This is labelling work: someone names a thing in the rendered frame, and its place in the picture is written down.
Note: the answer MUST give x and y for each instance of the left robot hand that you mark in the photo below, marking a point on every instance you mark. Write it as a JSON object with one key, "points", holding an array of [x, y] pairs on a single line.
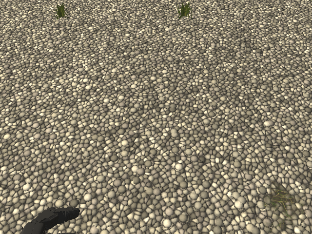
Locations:
{"points": [[50, 218]]}

